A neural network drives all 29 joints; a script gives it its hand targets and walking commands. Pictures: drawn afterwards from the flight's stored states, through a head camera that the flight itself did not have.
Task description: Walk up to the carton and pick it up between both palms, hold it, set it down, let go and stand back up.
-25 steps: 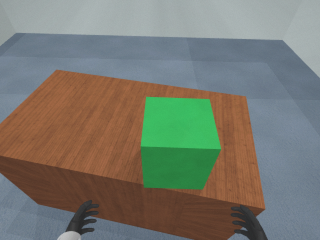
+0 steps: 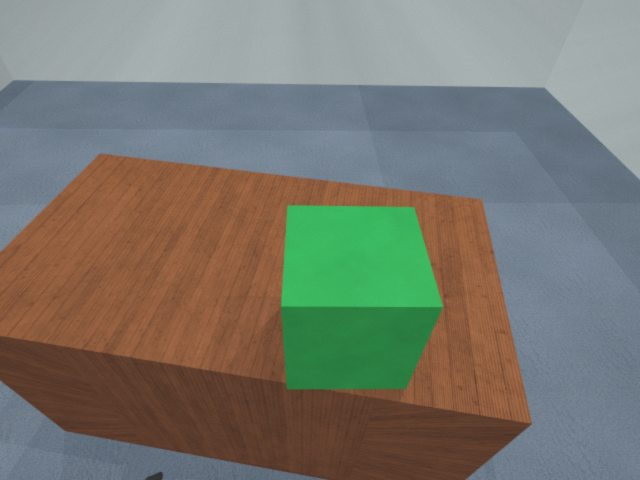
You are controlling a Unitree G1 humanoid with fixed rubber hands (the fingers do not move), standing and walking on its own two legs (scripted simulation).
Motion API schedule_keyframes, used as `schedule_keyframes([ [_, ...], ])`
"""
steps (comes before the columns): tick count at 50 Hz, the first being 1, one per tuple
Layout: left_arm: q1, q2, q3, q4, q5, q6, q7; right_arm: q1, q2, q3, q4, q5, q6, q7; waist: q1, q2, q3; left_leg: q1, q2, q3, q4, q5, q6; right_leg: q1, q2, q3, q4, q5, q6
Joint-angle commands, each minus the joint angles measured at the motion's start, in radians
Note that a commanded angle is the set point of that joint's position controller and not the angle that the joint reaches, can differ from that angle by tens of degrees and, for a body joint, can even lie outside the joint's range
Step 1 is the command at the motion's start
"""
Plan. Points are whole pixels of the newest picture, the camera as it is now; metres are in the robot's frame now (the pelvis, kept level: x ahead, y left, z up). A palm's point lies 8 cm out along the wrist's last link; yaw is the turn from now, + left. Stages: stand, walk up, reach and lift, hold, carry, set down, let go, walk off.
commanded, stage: stand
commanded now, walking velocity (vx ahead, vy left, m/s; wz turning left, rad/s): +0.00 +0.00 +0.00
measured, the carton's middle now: (348, 300) +0.43 -0.04 -0.06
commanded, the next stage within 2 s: none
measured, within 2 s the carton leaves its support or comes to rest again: neither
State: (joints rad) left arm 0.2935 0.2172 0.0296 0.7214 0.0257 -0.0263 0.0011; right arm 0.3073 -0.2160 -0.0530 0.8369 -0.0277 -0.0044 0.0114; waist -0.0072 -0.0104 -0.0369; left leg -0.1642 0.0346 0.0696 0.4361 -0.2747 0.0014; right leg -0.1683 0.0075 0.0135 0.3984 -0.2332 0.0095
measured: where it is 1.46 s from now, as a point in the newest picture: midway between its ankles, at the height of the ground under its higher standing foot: outside the picture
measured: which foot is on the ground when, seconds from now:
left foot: down 0.00-1.00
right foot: down 0.00-1.00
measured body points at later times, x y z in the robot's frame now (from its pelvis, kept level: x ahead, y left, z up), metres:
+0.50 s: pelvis +0.00 +0.02 +0.00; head -0.01 +0.03 +0.45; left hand +0.03 +0.26 -0.15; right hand +0.01 -0.23 -0.14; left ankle -0.03 +0.11 -0.74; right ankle -0.01 -0.13 -0.74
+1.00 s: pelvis +0.00 +0.02 +0.00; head -0.01 +0.03 +0.45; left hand -0.02 +0.24 -0.16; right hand -0.04 -0.20 -0.16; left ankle -0.03 +0.11 -0.74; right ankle -0.01 -0.13 -0.74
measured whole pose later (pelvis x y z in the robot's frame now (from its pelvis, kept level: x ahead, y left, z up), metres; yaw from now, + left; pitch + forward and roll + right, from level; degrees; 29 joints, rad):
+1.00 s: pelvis +0.00 +0.02 +0.00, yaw +0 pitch -2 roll +0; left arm 0.33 0.14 -0.01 1.12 0.01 0.00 0.05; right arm 0.36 -0.14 -0.02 1.11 -0.02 -0.01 -0.03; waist -0.01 -0.01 0.01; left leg -0.10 -0.02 0.09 0.38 -0.25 0.04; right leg -0.12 -0.04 0.04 0.38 -0.22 0.05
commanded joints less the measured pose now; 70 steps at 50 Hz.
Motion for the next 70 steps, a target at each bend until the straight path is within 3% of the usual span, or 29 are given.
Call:
schedule_keyframes([
  [1, 0.026, 0.098, 0.027, -0.025, -0.003, -0.012, 0.01, 0.027, -0.126, -0.028, -0.028, 0.0, -0.014, -0.008, 0.007, 0.018, 0.049, -0.01, 0.079, -0.091, -0.096, 0.156, 0.014, -0.021, -0.087, 0.079, -0.06, 0.193, -0.014],
  [14, 0.067, 0.089, 0.025, 0.109, -0.008, -0.001, 0.032, 0.072, -0.111, -0.02, 0.078, 0.005, -0.011, -0.029, 0.003, 0.023, 0.075, 0.042, 0.082, -0.094, -0.123, 0.249, 0.037, -0.013, -0.089, 0.069, -0.062, 0.201, -0.01],
  [39, 0.104, 0.017, -0.016, 0.349, -0.014, 0.022, 0.047, 0.119, -0.033, 0.016, 0.237, 0.01, -0.005, -0.046, 0.0, 0.014, 0.144, 0.044, 0.067, -0.084, -0.155, 0.152, 0.047, -0.028, -0.092, 0.054, -0.07, 0.149, 0.001],
  [70, 0.119, -0.025, -0.041, 0.443, -0.017, 0.026, 0.051, 0.148, 0.021, 0.04, 0.298, 0.012, -0.011, -0.052, -0.001, 0.011, 0.16, 0.02, 0.062, -0.084, -0.146, 0.139, 0.049, -0.05, -0.094, 0.049, -0.056, 0.144, 0.007],
])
